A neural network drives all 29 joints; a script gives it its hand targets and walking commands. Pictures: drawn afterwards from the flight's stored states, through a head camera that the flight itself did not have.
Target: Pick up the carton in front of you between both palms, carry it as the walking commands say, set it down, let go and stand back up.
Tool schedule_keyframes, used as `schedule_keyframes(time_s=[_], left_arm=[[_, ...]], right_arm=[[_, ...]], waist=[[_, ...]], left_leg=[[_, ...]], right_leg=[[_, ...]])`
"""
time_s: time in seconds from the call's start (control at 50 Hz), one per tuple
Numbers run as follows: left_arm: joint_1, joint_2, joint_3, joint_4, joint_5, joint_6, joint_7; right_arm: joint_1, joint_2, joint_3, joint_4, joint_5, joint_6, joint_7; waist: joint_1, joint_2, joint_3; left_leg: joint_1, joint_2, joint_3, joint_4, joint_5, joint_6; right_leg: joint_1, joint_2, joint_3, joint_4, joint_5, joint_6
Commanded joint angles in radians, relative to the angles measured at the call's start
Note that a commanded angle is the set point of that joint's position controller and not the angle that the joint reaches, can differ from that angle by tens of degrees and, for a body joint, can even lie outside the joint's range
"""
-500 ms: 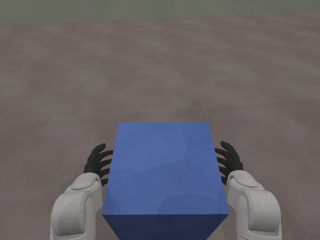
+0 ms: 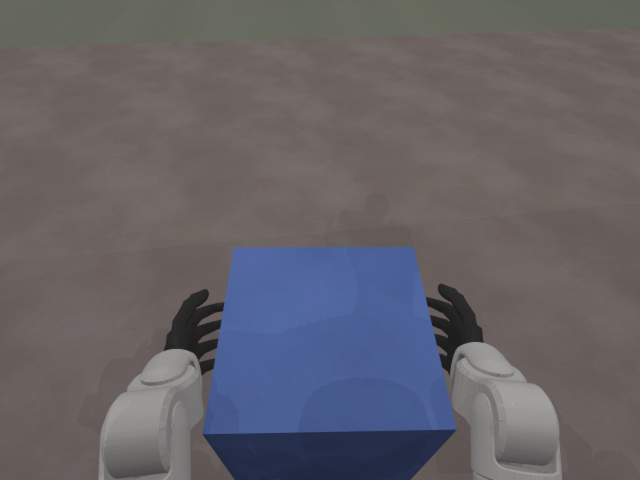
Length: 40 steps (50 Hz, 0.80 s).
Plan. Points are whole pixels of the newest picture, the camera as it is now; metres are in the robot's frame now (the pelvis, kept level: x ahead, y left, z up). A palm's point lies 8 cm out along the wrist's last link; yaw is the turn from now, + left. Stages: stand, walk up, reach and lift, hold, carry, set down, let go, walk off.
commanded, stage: carry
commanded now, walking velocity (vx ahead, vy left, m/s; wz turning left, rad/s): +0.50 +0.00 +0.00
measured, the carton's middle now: (323, 374) +0.27 +0.00 +0.02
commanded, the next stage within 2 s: none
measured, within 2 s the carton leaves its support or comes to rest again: neither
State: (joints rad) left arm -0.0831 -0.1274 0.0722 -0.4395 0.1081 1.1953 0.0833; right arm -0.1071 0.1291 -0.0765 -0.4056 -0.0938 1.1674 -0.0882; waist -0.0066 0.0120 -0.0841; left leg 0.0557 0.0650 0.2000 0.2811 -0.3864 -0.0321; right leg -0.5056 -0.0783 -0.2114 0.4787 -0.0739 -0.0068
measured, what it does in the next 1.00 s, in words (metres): walks ahead: right foot, then left foot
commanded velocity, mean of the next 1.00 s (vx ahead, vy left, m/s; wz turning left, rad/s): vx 0.50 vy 0.00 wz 0.00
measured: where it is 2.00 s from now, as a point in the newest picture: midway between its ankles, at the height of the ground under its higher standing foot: (311, 240)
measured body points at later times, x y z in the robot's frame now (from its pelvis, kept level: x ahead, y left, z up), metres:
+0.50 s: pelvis +0.35 +0.01 -0.01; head +0.33 +0.01 +0.44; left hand +0.62 +0.16 +0.08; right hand +0.62 -0.14 +0.09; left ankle +0.48 +0.11 -0.73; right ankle +0.15 -0.10 -0.73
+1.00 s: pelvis +0.68 +0.00 -0.01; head +0.67 -0.01 +0.44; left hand +0.95 +0.15 +0.08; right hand +0.96 -0.15 +0.08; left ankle +0.49 +0.11 -0.73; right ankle +0.80 -0.10 -0.74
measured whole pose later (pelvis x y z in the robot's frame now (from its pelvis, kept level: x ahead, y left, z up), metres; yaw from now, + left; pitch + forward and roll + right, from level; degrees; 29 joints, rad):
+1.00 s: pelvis +0.68 +0.00 -0.01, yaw +1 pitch +3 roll +0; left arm -0.09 -0.13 0.07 -0.44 0.10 1.20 0.09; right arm -0.11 0.13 -0.08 -0.41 -0.10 1.17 -0.08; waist 0.00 0.02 -0.10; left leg 0.08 0.08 0.19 0.35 -0.46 -0.05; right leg -0.47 -0.06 -0.24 0.47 -0.07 -0.03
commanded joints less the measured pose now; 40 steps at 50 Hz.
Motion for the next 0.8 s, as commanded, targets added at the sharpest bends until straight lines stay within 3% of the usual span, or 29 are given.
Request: schedule_keyframes(time_s=[0.0, 0.02, 0.06, 0.1, 0.16, 0.2, 0.28, 0.36, 0.38, 0.42, 0.44, 0.46, 0.48, 0.5, 0.52, 0.54, 0.56, 0.6, 0.64, 0.7, 0.78], left_arm=[[-0.442, -0.799, -0.670, 0.017, -0.399, 0.026, -0.246], [-0.459, -0.820, -0.674, 0.015, -0.406, 0.029, -0.248], [-0.501, -0.892, -0.687, 0.007, -0.418, 0.016, -0.255], [-0.548, -0.943, -0.703, -0.030, -0.436, 0.001, -0.259], [-0.517, -0.942, -0.690, -0.024, -0.433, -0.009, -0.264], [-0.506, -0.929, -0.693, -0.042, -0.438, -0.010, -0.268], [-0.499, -0.871, -0.687, -0.074, -0.433, 0.002, -0.266], [-0.435, -0.820, -0.660, -0.013, -0.392, 0.029, -0.256], [-0.432, -0.814, -0.656, 0.004, -0.382, 0.034, -0.254], [-0.446, -0.811, -0.658, 0.026, -0.369, 0.040, -0.254], [-0.464, -0.811, -0.663, 0.034, -0.366, 0.041, -0.255], [-0.486, -0.829, -0.680, 0.023, -0.375, 0.041, -0.258], [-0.509, -0.850, -0.704, 0.020, -0.391, 0.040, -0.263], [-0.520, -0.882, -0.718, 0.031, -0.399, 0.029, -0.267], [-0.543, -0.911, -0.717, 0.008, -0.407, 0.011, -0.268], [-0.552, -0.941, -0.732, 0.008, -0.410, -0.004, -0.268], [-0.552, -0.967, -0.736, 0.004, -0.408, -0.021, -0.264], [-0.516, -0.988, -0.748, -0.010, -0.403, -0.046, -0.252], [-0.462, -0.996, -0.743, -0.013, -0.389, -0.062, -0.240], [-0.410, -0.994, -0.745, -0.012, -0.373, -0.070, -0.232], [-0.415, -0.945, -0.749, -0.028, -0.374, -0.057, -0.235]], right_arm=[[-0.427, 0.809, 0.686, -0.014, 0.373, 0.066, 0.253], [-0.439, 0.823, 0.686, 0.000, 0.376, 0.065, 0.256], [-0.465, 0.888, 0.694, 0.003, 0.377, 0.053, 0.257], [-0.474, 0.943, 0.712, -0.002, 0.381, 0.033, 0.254], [-0.453, 0.967, 0.728, -0.009, 0.375, 0.014, 0.241], [-0.435, 0.963, 0.726, -0.022, 0.370, 0.009, 0.230], [-0.452, 0.918, 0.724, -0.068, 0.370, 0.024, 0.218], [-0.421, 0.857, 0.702, -0.020, 0.366, 0.057, 0.233], [-0.413, 0.848, 0.694, 0.000, 0.365, 0.062, 0.238], [-0.374, 0.843, 0.673, 0.055, 0.360, 0.065, 0.248], [-0.387, 0.850, 0.666, 0.066, 0.360, 0.062, 0.255], [-0.401, 0.837, 0.658, 0.076, 0.359, 0.057, 0.260], [-0.402, 0.873, 0.657, 0.088, 0.370, 0.049, 0.263], [-0.417, 0.909, 0.665, 0.073, 0.384, 0.040, 0.268], [-0.433, 0.959, 0.683, 0.062, 0.393, 0.023, 0.273], [-0.439, 0.994, 0.690, 0.042, 0.393, 0.007, 0.275], [-0.469, 1.014, 0.697, 0.014, 0.407, -0.002, 0.276], [-0.460, 1.018, 0.702, -0.004, 0.413, -0.017, 0.277], [-0.432, 1.004, 0.705, -0.026, 0.415, -0.027, 0.281], [-0.365, 0.978, 0.704, -0.017, 0.401, -0.032, 0.284], [-0.342, 0.920, 0.700, -0.010, 0.383, -0.026, 0.283]], waist=[[0.036, -0.342, -0.309], [0.035, -0.226, -0.297], [0.026, -0.082, -0.278], [0.027, -0.092, -0.290], [0.027, -0.135, -0.264], [0.025, -0.135, -0.237], [0.025, -0.176, -0.147], [0.033, -0.179, -0.093], [0.032, -0.174, -0.094], [-0.001, -0.106, -0.169], [-0.023, -0.052, -0.230], [-0.028, 0.221, -0.314], [-0.018, 0.340, -0.329], [-0.017, 0.246, -0.324], [-0.018, 0.150, -0.319], [-0.022, 0.072, -0.301], [-0.021, 0.066, -0.308], [-0.016, 0.093, -0.310], [-0.010, 0.131, -0.307], [-0.011, 0.116, -0.259], [-0.011, 0.143, -0.151]], left_leg=[[-0.705, -0.074, -0.075, 0.884, -0.091, 0.022], [-0.734, -0.008, -0.165, 0.977, -0.117, 0.043], [-0.725, 0.051, -0.184, 0.917, -0.019, 0.052], [-0.661, 0.062, -0.180, 0.753, 0.057, 0.046], [-0.683, 0.062, -0.128, 0.642, 0.150, 0.032], [-0.695, 0.052, -0.095, 0.540, 0.224, 0.023], [-0.661, 0.033, -0.025, 0.334, 0.328, 0.016], [-0.579, -0.001, 0.029, 0.214, 0.375, 0.033], [-0.534, -0.012, 0.044, 0.194, 0.365, 0.038], [-0.264, -0.066, 0.081, 0.139, 0.280, 0.068], [-0.049, -0.002, 0.003, 0.142, 0.233, 0.091], [0.132, 0.270, -0.422, 0.058, 0.187, 0.180], [0.253, 0.356, -0.667, -0.018, 0.347, 0.273], [0.224, 0.363, -0.613, -0.020, 0.451, 0.278], [0.204, 0.345, -0.499, 0.000, 0.548, 0.245], [0.134, 0.307, -0.421, 0.000, 0.576, 0.197], [0.075, 0.281, -0.335, -0.024, 0.517, 0.158], [0.030, 0.262, -0.273, -0.064, 0.445, 0.134], [0.067, 0.247, -0.212, -0.087, 0.440, 0.140], [0.078, 0.221, -0.148, -0.104, 0.447, 0.154], [0.034, 0.193, -0.072, -0.114, 0.468, 0.154]], right_leg=[[0.796, -0.351, 0.663, -0.239, 0.002, -0.231], [0.776, -0.351, 0.606, -0.216, 0.122, -0.224], [0.686, -0.305, 0.428, -0.187, 0.251, -0.162], [0.616, -0.267, 0.306, -0.246, 0.140, -0.119], [0.598, -0.242, 0.222, -0.297, 0.090, -0.113], [0.619, -0.216, 0.160, -0.310, 0.100, -0.111], [0.587, -0.183, 0.064, -0.315, 0.151, -0.108], [0.593, -0.170, 0.023, -0.262, 0.242, -0.085], [0.593, -0.167, 0.015, -0.224, 0.291, -0.077], [0.514, -0.114, -0.039, 0.029, 0.414, -0.036], [0.358, -0.086, -0.042, 0.213, 0.292, -0.013], [0.117, 0.008, -0.043, 0.532, -0.024, 0.038], [-0.111, 0.100, 0.064, 0.724, -0.404, 0.044], [-0.160, 0.045, 0.154, 0.827, -0.416, 0.019], [-0.159, -0.012, 0.179, 0.802, -0.380, 0.001], [-0.142, -0.028, 0.177, 0.737, -0.350, 0.007], [-0.091, -0.054, 0.188, 0.637, -0.277, 0.000], [-0.058, -0.041, 0.149, 0.545, -0.227, -0.001], [-0.088, -0.040, 0.124, 0.457, -0.161, 0.003], [-0.104, -0.032, 0.096, 0.320, -0.097, 0.015], [-0.070, -0.012, 0.032, 0.113, 0.006, 0.016]])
